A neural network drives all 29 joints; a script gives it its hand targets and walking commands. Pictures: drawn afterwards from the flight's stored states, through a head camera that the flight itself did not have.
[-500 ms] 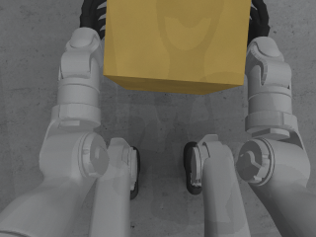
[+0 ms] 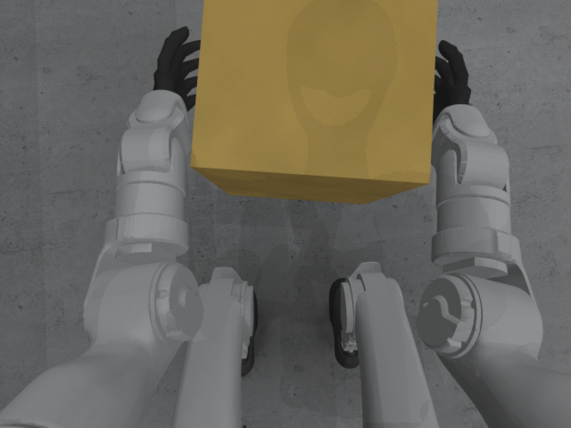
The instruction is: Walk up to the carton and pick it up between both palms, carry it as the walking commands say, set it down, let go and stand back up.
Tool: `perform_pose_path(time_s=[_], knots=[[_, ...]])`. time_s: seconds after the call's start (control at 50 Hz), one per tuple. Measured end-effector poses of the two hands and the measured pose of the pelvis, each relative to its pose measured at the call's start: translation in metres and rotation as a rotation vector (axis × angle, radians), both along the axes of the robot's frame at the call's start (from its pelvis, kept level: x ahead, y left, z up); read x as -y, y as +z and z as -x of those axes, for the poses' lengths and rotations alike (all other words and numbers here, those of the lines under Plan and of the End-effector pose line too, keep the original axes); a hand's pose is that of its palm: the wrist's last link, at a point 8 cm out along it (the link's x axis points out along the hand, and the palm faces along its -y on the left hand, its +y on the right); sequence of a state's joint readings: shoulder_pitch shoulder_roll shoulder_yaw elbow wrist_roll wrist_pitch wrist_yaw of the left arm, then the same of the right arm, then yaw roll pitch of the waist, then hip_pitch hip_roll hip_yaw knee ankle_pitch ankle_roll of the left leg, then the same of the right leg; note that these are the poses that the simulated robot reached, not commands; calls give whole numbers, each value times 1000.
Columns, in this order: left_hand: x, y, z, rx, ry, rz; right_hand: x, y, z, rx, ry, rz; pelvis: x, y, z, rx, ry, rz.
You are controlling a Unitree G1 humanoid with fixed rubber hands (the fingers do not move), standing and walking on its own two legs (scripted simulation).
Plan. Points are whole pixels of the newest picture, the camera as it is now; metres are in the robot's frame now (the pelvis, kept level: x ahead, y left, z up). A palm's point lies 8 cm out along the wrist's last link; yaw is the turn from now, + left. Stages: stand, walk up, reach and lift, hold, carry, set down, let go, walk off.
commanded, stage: reach and lift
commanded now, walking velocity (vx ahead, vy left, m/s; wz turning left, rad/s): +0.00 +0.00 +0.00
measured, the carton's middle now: (306, 123) +0.51 -0.02 -0.14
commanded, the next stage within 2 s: none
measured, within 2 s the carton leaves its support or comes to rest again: neither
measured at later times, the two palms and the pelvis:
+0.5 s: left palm (148, 88) +0.49 +0.15 +0.00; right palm (481, 103) +0.47 -0.18 +0.00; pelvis +0.01 +0.00 +0.06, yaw +0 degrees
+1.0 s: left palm (111, 76) +0.47 +0.15 +0.07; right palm (533, 96) +0.45 -0.18 +0.07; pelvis +0.03 +0.00 +0.12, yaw +0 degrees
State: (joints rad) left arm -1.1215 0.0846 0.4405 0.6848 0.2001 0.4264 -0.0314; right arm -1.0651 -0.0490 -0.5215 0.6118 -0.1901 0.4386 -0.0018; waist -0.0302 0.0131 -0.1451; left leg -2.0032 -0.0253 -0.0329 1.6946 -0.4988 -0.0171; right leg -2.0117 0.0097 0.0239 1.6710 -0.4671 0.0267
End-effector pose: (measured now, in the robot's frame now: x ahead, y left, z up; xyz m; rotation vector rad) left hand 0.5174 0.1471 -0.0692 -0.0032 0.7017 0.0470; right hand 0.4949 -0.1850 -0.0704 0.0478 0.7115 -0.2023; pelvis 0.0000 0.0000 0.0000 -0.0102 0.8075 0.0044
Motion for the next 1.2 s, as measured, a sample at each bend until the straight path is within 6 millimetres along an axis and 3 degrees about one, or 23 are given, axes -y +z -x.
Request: perform_pose_path(time_s=[1.2], knots=[[-3, 172, 54, -2, -4, 9, -2, 173, 54, 0, -4, -16, 0, 150, -36, 214, 9, 3]])
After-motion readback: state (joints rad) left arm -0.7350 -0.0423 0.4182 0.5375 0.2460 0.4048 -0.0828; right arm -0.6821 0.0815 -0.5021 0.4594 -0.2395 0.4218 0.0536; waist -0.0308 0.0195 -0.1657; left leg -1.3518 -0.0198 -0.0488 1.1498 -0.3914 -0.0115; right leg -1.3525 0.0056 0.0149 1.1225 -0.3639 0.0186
